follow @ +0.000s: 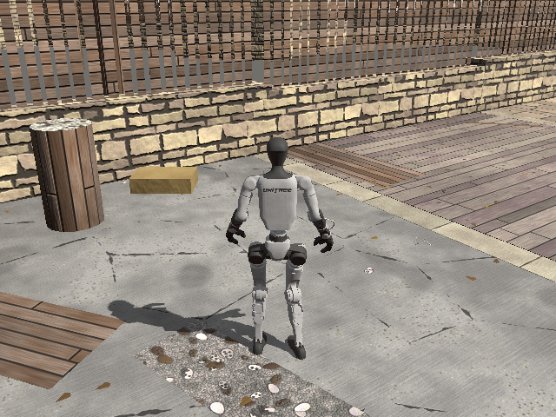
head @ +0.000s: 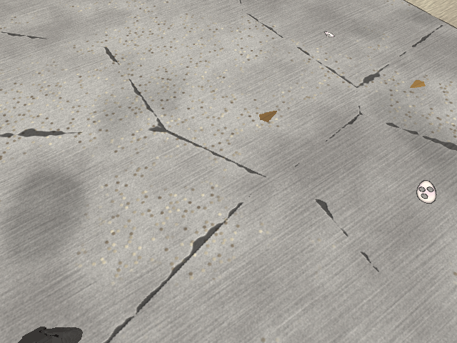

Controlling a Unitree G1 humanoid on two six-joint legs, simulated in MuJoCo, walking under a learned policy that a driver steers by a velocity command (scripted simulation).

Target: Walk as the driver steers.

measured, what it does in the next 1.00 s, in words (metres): steps to the left, turning left: left foot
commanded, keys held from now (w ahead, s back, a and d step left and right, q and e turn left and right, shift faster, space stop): q+shift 0.26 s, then w+q+shift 0.42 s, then w+e+shift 0.32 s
